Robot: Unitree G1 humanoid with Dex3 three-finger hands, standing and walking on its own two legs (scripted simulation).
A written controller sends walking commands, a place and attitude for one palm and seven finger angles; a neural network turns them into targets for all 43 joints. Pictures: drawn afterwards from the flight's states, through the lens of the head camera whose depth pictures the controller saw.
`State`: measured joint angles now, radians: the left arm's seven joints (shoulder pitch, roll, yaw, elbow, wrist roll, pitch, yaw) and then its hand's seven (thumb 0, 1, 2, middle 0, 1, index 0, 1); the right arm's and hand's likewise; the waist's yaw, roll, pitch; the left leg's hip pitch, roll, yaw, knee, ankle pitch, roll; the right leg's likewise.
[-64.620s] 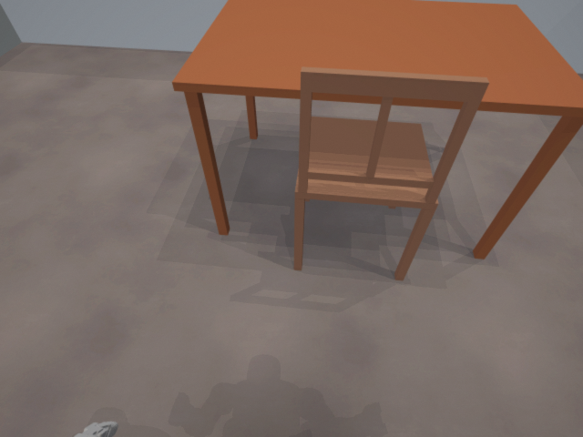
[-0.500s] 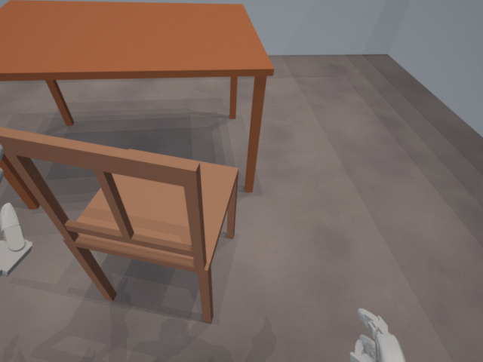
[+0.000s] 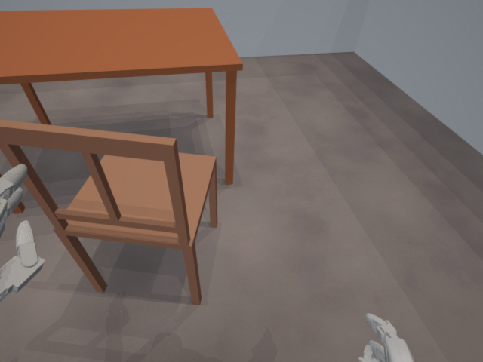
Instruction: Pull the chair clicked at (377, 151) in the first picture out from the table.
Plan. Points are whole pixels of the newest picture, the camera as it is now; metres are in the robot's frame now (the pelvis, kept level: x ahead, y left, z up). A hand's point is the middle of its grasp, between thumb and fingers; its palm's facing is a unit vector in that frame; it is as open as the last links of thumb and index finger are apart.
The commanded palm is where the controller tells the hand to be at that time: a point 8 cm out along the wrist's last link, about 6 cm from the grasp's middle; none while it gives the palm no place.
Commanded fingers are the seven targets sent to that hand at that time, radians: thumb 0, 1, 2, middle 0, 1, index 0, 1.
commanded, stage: stop stepping back and stand still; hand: left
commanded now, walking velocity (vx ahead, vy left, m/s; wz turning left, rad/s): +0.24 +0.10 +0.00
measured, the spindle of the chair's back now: (103, 187) +0.54 +0.40 -0.10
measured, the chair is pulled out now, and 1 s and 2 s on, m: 0.46 0.46 0.46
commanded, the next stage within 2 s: let the arm hang, fingers relaxed in 0.88 s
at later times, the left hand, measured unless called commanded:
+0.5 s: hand out of the picture +0.12 +0.27 +0.17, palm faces +0.53 -0.76 -0.38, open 7.4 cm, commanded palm +0.06 +0.30 +0.18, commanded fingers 0.00 0.90 0.90 -0.20 -0.30 -0.20 -0.30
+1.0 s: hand out of the picture +0.12 +0.27 +0.16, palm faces +0.51 -0.73 -0.45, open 7.4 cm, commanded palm none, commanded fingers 0.00 0.90 0.90 -0.20 -0.30 -0.20 -0.30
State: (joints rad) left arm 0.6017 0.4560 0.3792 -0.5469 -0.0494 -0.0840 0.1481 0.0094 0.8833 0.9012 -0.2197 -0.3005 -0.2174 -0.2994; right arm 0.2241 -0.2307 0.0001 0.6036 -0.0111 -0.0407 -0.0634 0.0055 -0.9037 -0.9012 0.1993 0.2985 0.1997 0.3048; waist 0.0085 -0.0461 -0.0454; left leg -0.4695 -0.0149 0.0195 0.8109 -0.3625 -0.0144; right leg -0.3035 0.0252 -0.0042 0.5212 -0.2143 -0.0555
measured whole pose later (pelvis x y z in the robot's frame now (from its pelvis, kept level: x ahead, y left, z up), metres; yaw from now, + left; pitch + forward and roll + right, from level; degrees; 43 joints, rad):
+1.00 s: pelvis -0.05 -0.01 +0.00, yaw +6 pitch -1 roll +0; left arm 0.49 0.39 0.36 -0.37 -0.02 -0.17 0.15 0.01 0.89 0.90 -0.21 -0.30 -0.21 -0.30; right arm 0.24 -0.23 0.00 0.67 0.00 -0.15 -0.06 0.01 -0.91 -0.90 0.20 0.30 0.20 0.30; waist 0.01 0.02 -0.03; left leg -0.25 0.04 0.03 0.53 -0.25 -0.01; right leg -0.27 0.05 -0.07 0.49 -0.21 -0.07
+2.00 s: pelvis -0.02 +0.02 +0.01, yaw +5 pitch -1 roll +0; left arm 0.16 0.17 0.00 1.13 0.01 -0.01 0.02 0.00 0.90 0.90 -0.21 -0.30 -0.20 -0.30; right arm 0.20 -0.19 0.00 1.12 -0.03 0.00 -0.02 0.00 -0.91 -0.90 0.20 0.30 0.20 0.30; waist -0.01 0.01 0.02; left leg -0.12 -0.01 0.07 0.34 -0.21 0.03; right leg -0.16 0.01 -0.03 0.35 -0.18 -0.02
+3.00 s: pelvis +0.00 +0.02 +0.01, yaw +5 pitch -1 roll +0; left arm 0.15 0.25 0.01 1.14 0.01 -0.02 0.01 0.00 0.90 0.90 -0.21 -0.30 -0.20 -0.30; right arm 0.17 -0.25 0.00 1.13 -0.03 0.00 -0.02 0.00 -0.91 -0.90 0.20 0.30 0.20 0.30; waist -0.01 0.01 0.04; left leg -0.07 0.00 0.07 0.29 -0.21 0.02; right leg -0.11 0.01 -0.02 0.31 -0.18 -0.02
